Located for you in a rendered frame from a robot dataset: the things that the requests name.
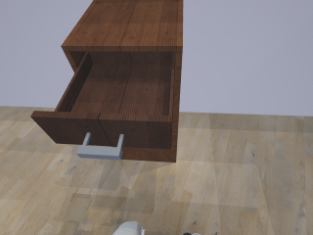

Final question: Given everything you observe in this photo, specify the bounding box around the handle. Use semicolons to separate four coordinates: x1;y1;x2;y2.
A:
76;132;124;161

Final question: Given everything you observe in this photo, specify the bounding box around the drawer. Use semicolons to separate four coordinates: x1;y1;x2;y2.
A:
30;51;176;150

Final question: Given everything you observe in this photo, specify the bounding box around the left robot thigh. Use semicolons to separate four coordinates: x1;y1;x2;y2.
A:
112;221;145;235

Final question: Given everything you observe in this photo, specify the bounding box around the cabinet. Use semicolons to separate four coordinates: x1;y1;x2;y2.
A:
61;0;184;163

